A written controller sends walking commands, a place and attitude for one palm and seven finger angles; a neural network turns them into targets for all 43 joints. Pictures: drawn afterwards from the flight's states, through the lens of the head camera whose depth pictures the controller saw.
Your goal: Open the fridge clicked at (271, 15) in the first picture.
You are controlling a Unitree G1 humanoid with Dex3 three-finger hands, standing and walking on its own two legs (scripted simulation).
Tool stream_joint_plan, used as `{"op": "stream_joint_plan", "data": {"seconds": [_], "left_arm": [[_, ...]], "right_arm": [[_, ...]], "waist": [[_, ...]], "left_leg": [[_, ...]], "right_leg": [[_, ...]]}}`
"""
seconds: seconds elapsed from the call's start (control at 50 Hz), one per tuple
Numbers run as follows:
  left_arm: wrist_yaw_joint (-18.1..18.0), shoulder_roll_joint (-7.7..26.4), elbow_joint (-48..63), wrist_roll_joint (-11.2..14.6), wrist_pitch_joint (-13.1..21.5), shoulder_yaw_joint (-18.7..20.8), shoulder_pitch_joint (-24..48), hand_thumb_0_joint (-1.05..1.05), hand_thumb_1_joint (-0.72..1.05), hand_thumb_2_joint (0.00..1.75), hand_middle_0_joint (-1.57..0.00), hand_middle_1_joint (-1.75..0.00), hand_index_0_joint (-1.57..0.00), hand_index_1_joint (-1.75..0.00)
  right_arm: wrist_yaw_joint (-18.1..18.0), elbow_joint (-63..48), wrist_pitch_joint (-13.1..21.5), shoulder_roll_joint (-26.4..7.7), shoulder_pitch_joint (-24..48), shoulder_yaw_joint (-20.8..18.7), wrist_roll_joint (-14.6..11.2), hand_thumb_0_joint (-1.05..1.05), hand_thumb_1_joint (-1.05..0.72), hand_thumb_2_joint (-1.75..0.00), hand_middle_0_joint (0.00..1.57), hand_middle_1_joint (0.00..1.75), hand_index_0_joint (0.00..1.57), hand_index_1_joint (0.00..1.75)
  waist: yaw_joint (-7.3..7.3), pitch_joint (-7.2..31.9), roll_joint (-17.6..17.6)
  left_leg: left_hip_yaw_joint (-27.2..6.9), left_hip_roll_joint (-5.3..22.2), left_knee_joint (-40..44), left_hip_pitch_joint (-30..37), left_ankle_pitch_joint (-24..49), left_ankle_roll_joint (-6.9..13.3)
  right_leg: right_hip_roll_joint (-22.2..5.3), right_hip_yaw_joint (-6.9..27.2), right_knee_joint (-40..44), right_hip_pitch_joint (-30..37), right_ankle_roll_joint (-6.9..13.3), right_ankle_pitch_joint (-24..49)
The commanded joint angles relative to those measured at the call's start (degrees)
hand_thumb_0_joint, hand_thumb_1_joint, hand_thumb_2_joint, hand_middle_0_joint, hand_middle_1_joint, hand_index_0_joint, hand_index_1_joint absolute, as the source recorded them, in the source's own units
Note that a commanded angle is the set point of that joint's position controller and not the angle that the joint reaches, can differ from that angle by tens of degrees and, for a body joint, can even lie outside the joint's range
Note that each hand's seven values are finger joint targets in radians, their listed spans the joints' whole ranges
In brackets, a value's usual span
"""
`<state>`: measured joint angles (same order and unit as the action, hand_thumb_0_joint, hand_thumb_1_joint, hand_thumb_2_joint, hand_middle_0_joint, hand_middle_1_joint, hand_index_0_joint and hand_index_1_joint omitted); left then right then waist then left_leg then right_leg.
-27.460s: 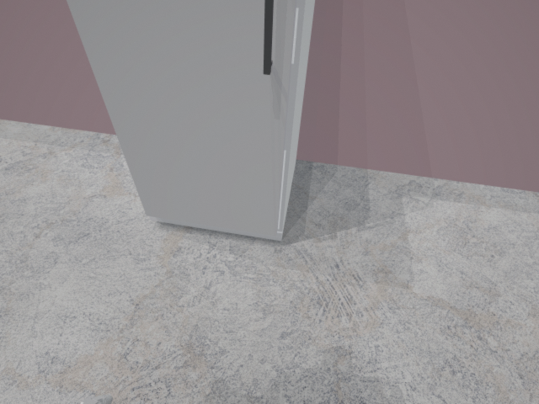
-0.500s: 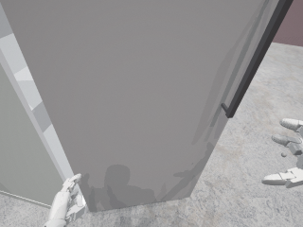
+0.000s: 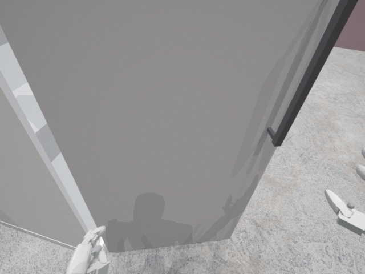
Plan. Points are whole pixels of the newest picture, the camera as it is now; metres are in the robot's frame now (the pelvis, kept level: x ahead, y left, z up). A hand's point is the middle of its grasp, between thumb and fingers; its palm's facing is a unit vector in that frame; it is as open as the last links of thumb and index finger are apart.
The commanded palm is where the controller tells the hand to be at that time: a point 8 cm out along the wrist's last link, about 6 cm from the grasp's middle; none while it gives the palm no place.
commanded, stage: draw the hand back to the body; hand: right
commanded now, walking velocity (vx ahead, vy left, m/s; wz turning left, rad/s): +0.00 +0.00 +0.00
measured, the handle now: (301, 78) +0.44 -0.24 +0.26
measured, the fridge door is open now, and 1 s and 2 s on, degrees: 67 67 67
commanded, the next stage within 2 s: step back with the hand held close in 0.52 s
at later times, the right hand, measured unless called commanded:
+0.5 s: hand (359, 217) +0.18 -0.27 +0.16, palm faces +0.49 +0.80 -0.35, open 7.5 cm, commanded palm +0.13 -0.31 +0.17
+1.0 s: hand (355, 225) +0.17 -0.27 +0.14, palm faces +0.34 +0.81 -0.47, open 7.5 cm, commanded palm +0.11 -0.31 +0.18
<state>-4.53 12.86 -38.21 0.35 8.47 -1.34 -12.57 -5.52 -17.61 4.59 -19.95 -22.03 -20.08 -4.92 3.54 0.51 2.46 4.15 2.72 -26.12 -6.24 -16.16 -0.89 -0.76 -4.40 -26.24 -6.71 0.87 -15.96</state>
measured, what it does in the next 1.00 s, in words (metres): stands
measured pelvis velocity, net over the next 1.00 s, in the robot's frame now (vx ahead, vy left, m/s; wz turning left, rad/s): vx -0.03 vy -0.01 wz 0.01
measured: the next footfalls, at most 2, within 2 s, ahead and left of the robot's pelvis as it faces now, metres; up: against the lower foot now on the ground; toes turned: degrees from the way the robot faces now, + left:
left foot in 1.66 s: -0.16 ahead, +0.10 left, +0.00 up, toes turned -3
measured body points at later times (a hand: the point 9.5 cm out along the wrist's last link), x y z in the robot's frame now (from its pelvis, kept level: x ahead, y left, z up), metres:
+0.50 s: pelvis -0.01 +0.00 +0.00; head -0.03 +0.02 +0.45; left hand +0.19 +0.21 -0.08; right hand +0.15 -0.31 +0.18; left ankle -0.02 +0.13 -0.74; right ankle -0.02 -0.11 -0.74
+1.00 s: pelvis -0.03 -0.01 +0.00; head +0.00 -0.02 +0.45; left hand +0.14 +0.23 -0.08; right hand +0.15 -0.31 +0.17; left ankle -0.02 +0.13 -0.74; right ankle -0.01 -0.11 -0.74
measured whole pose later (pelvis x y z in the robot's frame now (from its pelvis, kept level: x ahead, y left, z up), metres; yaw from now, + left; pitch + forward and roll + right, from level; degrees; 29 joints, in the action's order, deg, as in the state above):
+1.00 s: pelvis -0.03 -0.01 +0.00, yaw +1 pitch +0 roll +1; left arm -5.0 12.8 -31.0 0.4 0.4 -0.2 -10.1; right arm -6.8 -28.5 8.2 -23.9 -31.6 -22.6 -3.5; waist 0.6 -3.2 -0.4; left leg 3.2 2.7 -26.6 -14.3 -12.3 -1.9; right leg -0.9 -5.2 -29.1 -15.6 2.2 -13.9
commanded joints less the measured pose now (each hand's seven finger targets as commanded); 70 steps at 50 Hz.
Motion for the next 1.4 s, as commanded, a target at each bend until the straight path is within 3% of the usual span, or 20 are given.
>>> {"op": "stream_joint_plan", "data": {"seconds": [0.0,0.12,0.16,0.24,0.34,0.44,0.6,0.62,0.64,0.66,0.7,0.82,0.94,1.04,1.12,1.2,1.26,1.32,1.34,1.38], "left_arm": [[-0.1,6.4,10.0,0.0,3.4,2.7,8.5,0.0,0.9,0.9,-0.2,-0.3,-0.2,-0.3],[-0.3,6.7,10.5,-0.1,2.8,2.8,8.5,0.0,0.9,0.9,-0.2,-0.3,-0.2,-0.3],[-0.4,6.7,10.6,-0.1,2.8,2.7,8.1,0.0,0.9,0.9,-0.2,-0.3,-0.2,-0.3],[-0.7,6.6,10.4,-0.2,2.4,2.7,8.1,0.0,0.9,0.9,-0.2,-0.3,-0.2,-0.3],[-0.7,6.6,10.3,-0.3,2.6,2.5,8.4,0.0,0.9,0.9,-0.2,-0.3,-0.2,-0.3],[-0.8,6.5,10.5,-0.3,2.2,2.3,8.9,0.0,0.9,0.9,-0.2,-0.3,-0.2,-0.3],[-0.9,6.1,10.5,-0.2,2.1,2.5,9.0,0.0,0.9,0.9,-0.2,-0.3,-0.2,-0.3],[-0.9,6.3,10.7,-0.4,2.3,2.4,9.3,0.0,0.9,0.9,-0.2,-0.3,-0.2,-0.3],[-0.6,6.8,12.6,0.0,1.1,2.2,9.4,0.0,0.9,0.9,-0.2,-0.3,-0.2,-0.3],[-0.5,5.6,10.8,-0.4,0.2,2.0,8.3,0.0,0.9,0.9,-0.2,-0.3,-0.2,-0.3],[-0.2,5.7,11.9,-0.4,-1.2,2.3,7.9,0.0,0.9,0.9,-0.2,-0.3,-0.2,-0.3],[-0.5,6.7,14.6,-0.3,-3.8,3.3,7.9,0.0,0.9,0.9,-0.2,-0.3,-0.2,-0.3],[-0.9,6.4,16.8,0.1,-5.0,3.6,8.0,0.0,0.9,0.9,-0.2,-0.3,-0.2,-0.3],[-1.0,7.0,16.8,0.0,-4.2,3.7,7.2,0.0,0.9,0.9,-0.2,-0.3,-0.2,-0.3],[-1.0,7.9,16.5,0.0,-3.0,3.8,6.9,0.0,0.9,0.9,-0.2,-0.3,-0.2,-0.3],[-0.9,7.9,16.1,0.2,-1.6,3.8,6.0,0.0,0.9,0.9,-0.2,-0.3,-0.2,-0.3],[-1.0,7.7,15.8,-0.2,-0.7,3.8,5.7,0.0,0.9,0.9,-0.2,-0.3,-0.2,-0.3],[-0.7,7.7,14.6,-0.8,-0.2,4.1,4.7,0.0,0.9,0.9,-0.2,-0.3,-0.2,-0.3],[-0.6,6.8,14.1,-0.8,0.1,3.6,4.6,0.0,0.9,0.9,-0.2,-0.3,-0.2,-0.3],[-0.6,6.8,13.3,-1.0,0.3,3.2,4.4,0.0,0.9,0.9,-0.2,-0.3,-0.2,-0.3]], "right_arm": [[-1.2,-14.7,4.0,-11.2,4.1,-6.3,0.2,0.0,-0.68,-0.8,0.21,0.43,0.21,0.43],[-1.3,-16.0,3.5,-10.6,1.6,-5.7,0.2,0.0,-0.9,-0.9,0.2,0.3,0.2,0.3],[-1.6,-17.5,3.5,-11.2,3.5,-6.0,0.5,0.0,-0.9,-0.9,0.2,0.3,0.2,0.3],[-1.7,-15.6,2.9,-10.3,3.3,-5.5,0.5,0.0,-0.9,-0.9,0.2,0.3,0.2,0.3],[-1.9,-16.1,2.8,-10.2,4.5,-5.0,0.7,0.0,-0.9,-0.9,0.2,0.3,0.2,0.3],[-1.7,-14.0,2.5,-10.2,3.3,-5.5,0.3,0.0,-0.9,-0.9,0.2,0.3,0.2,0.3],[-1.5,-15.1,2.8,-10.5,3.2,-5.8,0.2,0.0,-0.9,-0.9,0.2,0.3,0.2,0.3],[-1.5,-17.0,3.0,-10.9,5.1,-5.4,0.2,0.0,-0.9,-0.9,0.2,0.3,0.2,0.3],[-2.2,-21.4,5.6,-17.9,12.1,-12.6,0.8,0.0,-0.9,-0.9,0.2,0.3,0.2,0.3],[-1.7,-15.7,6.0,-12.9,6.1,-8.8,1.2,0.0,-0.9,-0.9,0.2,0.3,0.2,0.3],[-1.5,-14.1,5.7,-10.3,1.1,-6.3,1.7,0.0,-0.9,-0.9,0.2,0.3,0.2,0.3],[-2.6,-19.2,7.2,-12.8,-6.2,-9.4,1.7,0.0,-0.9,-0.9,0.2,0.3,0.2,0.3],[-3.3,-24.8,8.3,-15.2,-8.7,-12.4,1.1,0.0,-0.9,-0.9,0.2,0.3,0.2,0.3],[-3.3,-24.0,8.7,-13.8,-9.9,-12.0,1.2,0.0,-0.9,-0.9,0.2,0.3,0.2,0.3],[-3.2,-22.5,9.3,-12.7,-7.5,-11.6,1.9,0.0,-0.9,-0.9,0.2,0.3,0.2,0.3],[-3.0,-22.3,10.4,-11.8,-4.0,-10.9,2.8,0.0,-0.9,-0.9,0.2,0.3,0.2,0.3],[-3.0,-22.8,11.1,-11.9,-1.5,-10.2,3.3,0.0,-0.9,-0.9,0.2,0.3,0.2,0.3],[-3.5,-23.9,11.6,-13.3,0.6,-10.3,3.4,0.0,-0.9,-0.9,0.2,0.3,0.2,0.3],[-3.6,-24.2,11.9,-12.5,1.0,-9.1,3.1,0.0,-0.9,-0.9,0.2,0.3,0.2,0.3],[-4.2,-24.4,12.2,-13.3,0.6,-9.4,3.0,0.0,-0.9,-0.9,0.2,0.3,0.2,0.3]], "waist": [[0.78,3.9,2.2],[0.67,2.2,0.5],[0.46,2.8,2.6],[0.22,2.1,0.7],[0.36,1.9,3.6],[0.56,0.5,-1.2],[0.6,1.7,0.8],[0.64,2.2,0.3],[-1.26,-3.2,-0.8],[-1.96,-2.6,-4.3],[-1.93,-1.2,-6.1],[-1.66,8.2,-0.4],[-1.75,11.0,0.0],[-1.83,8.8,3.9],[-2.14,4.8,5.6],[-2.62,2.4,3.1],[-2.87,0.9,-0.3],[-3.3,0.2,-4.3],[-3.53,0.4,-5.2],[-3.8,1.5,-3.1]], "left_leg": [[-0.8,-1.2,3.1,0.0,14.5,1.8],[-0.7,-1.5,4.0,-0.3,12.1,1.9],[-0.9,-1.5,3.9,-0.4,12.2,1.9],[-0.8,-1.6,4.4,-0.7,11.4,1.9],[-0.9,-1.5,4.6,-0.5,10.4,2.0],[-0.9,-1.5,5.3,-0.6,9.4,1.8],[-1.3,-1.4,5.7,-0.2,9.6,1.7],[-1.3,-1.2,5.9,0.7,10.9,1.7],[-7.2,1.9,9.5,-4.8,14.3,1.6],[-7.3,3.6,9.6,-5.6,15.1,1.9],[-7.9,4.9,9.3,-5.9,17.5,1.9],[-4.7,3.1,2.4,-1.0,23.6,1.0],[-4.2,1.3,-2.3,1.5,26.4,0.4],[-3.8,-0.4,-5.7,2.8,20.0,0.1],[-4.2,-1.6,-8.8,6.0,12.9,0.1],[-5.5,-1.4,-8.9,5.8,7.3,0.1],[-8.8,0.3,-3.4,-0.1,-1.0,0.9],[-14.0,4.7,6.7,-11.5,-14.0,3.7],[-13.8,6.2,8.2,-15.3,-14.6,4.4],[-11.4,5.8,7.3,-18.3,-12.4,4.2]], "right_leg": [[-1.0,3.7,3.9,0.8,0.0,17.4],[-1.2,3.9,4.8,0.1,0.0,14.5],[-1.0,4.0,4.6,0.4,-0.1,14.6],[-1.1,3.9,4.8,0.4,0.1,13.5],[-0.9,4.3,5.3,0.8,-0.1,12.7],[-0.9,4.1,5.5,-0.2,0.3,10.8],[-0.5,3.3,5.1,0.5,0.5,10.5],[-0.4,3.4,4.9,0.7,0.7,11.4],[-2.0,3.4,2.2,-4.4,1.8,7.9],[-1.6,3.7,0.6,-4.2,1.7,7.1],[-1.6,3.1,-1.3,-4.0,1.5,8.7],[-3.6,4.0,0.4,-3.3,1.3,20.5],[-5.1,5.9,0.9,-7.0,1.8,23.7],[-7.0,7.8,4.0,-14.6,2.7,15.4],[-8.3,10.2,8.2,-26.5,4.2,-5.1],[-8.1,10.8,8.3,-33.1,4.9,-19.0],[-5.7,9.5,4.2,-31.3,4.3,-21.7],[-2.3,7.6,-4.0,-22.9,2.3,-17.9],[-1.4,6.9,-6.1,-18.7,1.5,-14.4],[-1.1,7.5,-5.8,-14.3,1.2,-11.0]]}}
